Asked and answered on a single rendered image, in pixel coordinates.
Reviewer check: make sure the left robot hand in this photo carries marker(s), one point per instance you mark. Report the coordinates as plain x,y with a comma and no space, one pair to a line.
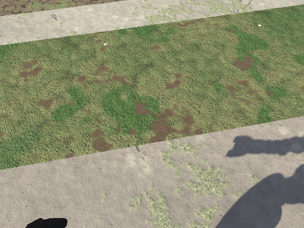
48,223

